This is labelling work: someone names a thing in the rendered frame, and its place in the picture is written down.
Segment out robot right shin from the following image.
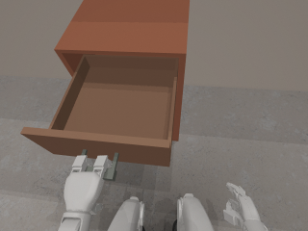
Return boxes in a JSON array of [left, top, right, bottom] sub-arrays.
[[177, 193, 193, 231]]

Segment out robot left hand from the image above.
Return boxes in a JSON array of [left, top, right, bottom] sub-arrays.
[[64, 155, 113, 215]]

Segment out robot right hand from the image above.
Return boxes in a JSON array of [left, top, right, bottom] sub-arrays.
[[223, 182, 261, 229]]

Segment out drawer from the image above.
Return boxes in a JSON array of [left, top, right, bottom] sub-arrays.
[[20, 54, 179, 167]]

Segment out left robot forearm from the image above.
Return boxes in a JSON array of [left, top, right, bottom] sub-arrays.
[[58, 210, 92, 231]]

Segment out handle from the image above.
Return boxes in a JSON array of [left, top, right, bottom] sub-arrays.
[[75, 149, 119, 181]]

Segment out cabinet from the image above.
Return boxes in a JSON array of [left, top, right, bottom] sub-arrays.
[[54, 0, 190, 141]]

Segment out robot right thigh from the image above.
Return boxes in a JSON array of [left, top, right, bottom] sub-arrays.
[[177, 196, 215, 231]]

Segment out right robot forearm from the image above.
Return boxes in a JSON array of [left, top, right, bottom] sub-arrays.
[[243, 219, 269, 231]]

